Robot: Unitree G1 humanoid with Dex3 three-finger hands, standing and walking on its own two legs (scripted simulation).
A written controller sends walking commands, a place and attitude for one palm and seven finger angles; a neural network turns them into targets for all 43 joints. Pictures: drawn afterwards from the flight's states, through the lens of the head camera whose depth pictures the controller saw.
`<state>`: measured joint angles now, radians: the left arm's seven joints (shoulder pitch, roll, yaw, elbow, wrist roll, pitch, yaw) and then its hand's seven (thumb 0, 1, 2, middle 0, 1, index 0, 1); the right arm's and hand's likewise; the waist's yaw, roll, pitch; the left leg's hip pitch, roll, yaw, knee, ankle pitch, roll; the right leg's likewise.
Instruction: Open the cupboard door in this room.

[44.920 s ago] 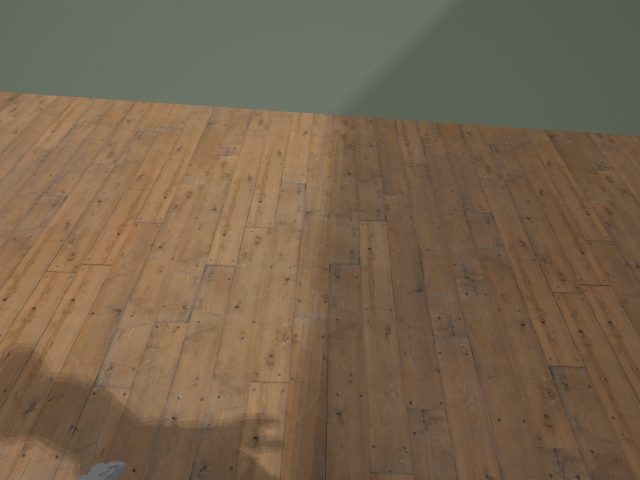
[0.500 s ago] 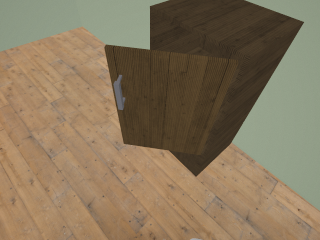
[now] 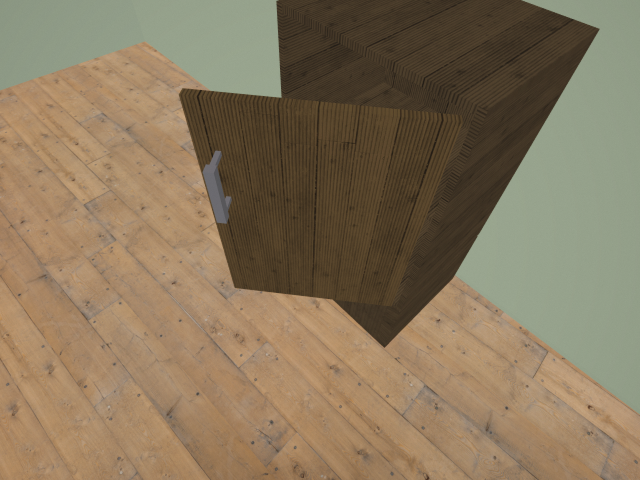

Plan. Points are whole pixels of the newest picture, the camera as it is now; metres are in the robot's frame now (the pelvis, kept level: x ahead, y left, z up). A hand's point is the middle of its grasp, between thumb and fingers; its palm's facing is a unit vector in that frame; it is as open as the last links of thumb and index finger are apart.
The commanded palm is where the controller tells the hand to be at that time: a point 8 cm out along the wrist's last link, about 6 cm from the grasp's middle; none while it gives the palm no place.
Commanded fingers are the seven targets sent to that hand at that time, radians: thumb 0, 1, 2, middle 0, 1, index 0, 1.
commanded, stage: come to a stop and stand still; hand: left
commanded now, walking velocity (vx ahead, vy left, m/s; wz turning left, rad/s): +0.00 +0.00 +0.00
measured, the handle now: (219, 188) +0.58 +0.22 -0.05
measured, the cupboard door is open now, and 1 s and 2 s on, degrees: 40 40 40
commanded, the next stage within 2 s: look again from close up in 0.42 s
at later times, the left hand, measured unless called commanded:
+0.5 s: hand out of the picture +0.00 +0.23 -0.16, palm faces -0.03 -0.97 -0.26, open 7.4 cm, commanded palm none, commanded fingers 0.00 0.90 0.90 -0.20 -0.30 -0.20 -0.30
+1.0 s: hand out of the picture +0.03 +0.18 -0.17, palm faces -0.03 -0.97 -0.23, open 7.3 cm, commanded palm none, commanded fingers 0.00 0.90 0.90 -0.20 -0.30 -0.20 -0.30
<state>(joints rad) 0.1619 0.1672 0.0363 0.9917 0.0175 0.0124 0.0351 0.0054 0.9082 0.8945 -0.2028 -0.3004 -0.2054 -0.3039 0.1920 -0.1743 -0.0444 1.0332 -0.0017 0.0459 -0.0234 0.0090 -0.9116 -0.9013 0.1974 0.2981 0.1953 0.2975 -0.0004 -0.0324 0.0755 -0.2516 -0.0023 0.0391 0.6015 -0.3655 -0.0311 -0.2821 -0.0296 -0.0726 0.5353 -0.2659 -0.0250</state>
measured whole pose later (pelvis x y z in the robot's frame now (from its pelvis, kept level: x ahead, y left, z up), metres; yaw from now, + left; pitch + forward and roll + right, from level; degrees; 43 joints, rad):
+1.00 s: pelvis +0.01 +0.00 +0.00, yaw -2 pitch -1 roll +1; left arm 0.25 0.16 -0.01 1.11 0.01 -0.01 0.04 0.01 0.92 0.89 -0.20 -0.30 -0.20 -0.30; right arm 0.29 -0.15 0.01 1.13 -0.01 -0.02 -0.03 0.01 -0.91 -0.90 0.20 0.30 0.20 0.30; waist -0.01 0.02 0.03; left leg -0.11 0.01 0.10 0.41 -0.28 0.01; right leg -0.22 -0.02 -0.04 0.48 -0.25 -0.02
